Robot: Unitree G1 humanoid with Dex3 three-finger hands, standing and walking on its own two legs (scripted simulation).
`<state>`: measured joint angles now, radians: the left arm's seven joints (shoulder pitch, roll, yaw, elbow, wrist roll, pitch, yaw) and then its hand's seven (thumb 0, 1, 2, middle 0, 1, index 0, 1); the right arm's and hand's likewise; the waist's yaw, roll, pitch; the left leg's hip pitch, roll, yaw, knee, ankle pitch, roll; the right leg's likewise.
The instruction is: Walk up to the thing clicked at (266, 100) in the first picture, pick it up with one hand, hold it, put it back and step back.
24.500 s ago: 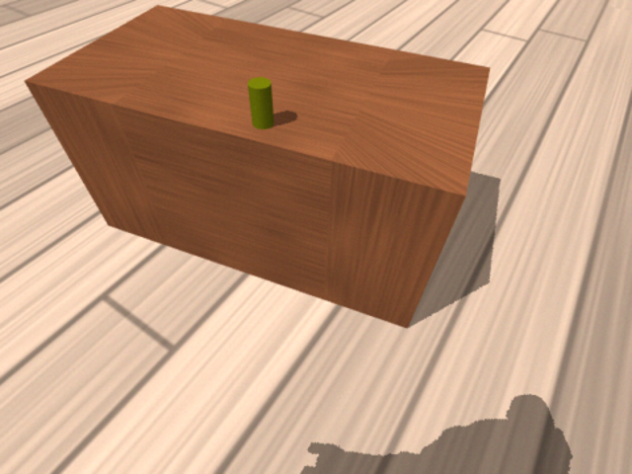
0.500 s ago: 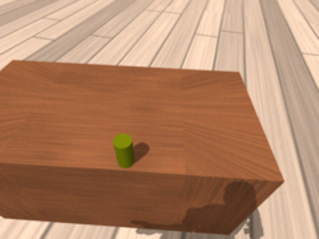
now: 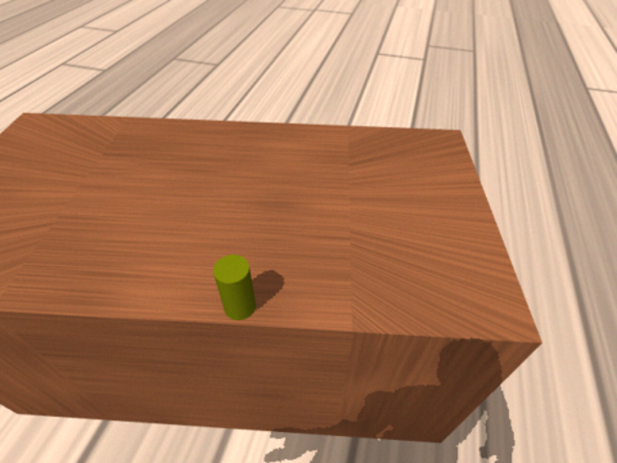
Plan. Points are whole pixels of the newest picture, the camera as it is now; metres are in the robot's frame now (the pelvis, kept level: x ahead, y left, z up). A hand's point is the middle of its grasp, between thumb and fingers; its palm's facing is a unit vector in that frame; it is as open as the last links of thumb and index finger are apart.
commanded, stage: home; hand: left
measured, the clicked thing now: (236, 288) +0.41 +0.14 -0.07
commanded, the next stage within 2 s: stand in 1.06 s
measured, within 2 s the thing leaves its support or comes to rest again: neither
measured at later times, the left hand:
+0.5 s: hand out of the picture +0.10 +0.25 -0.15, palm faces -0.02 -0.94 -0.35, open 17.4 cm
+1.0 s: hand out of the picture +0.11 +0.25 -0.15, palm faces -0.01 -0.94 -0.35, open 17.5 cm
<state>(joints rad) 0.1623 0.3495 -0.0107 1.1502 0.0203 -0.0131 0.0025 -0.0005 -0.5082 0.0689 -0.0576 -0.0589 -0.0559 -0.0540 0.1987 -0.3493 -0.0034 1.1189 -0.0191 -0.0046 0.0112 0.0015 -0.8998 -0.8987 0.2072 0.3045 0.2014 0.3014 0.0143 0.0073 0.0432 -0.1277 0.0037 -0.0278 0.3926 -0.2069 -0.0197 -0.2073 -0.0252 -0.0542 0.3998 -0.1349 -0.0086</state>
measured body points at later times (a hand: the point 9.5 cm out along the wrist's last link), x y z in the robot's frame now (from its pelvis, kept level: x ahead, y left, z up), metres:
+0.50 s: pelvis +0.03 +0.00 +0.00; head +0.03 +0.00 +0.45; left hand +0.10 +0.30 -0.13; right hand +0.09 -0.29 -0.14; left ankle +0.01 +0.13 -0.74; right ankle +0.06 -0.11 -0.74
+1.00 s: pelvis +0.04 +0.00 +0.01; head +0.03 +0.00 +0.45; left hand +0.11 +0.30 -0.12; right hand +0.11 -0.30 -0.13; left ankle +0.01 +0.13 -0.74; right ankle +0.06 -0.11 -0.74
